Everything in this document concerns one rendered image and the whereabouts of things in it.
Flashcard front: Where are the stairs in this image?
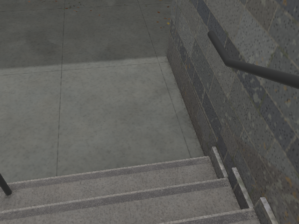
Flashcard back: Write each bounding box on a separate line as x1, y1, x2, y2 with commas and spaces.
0, 156, 261, 224

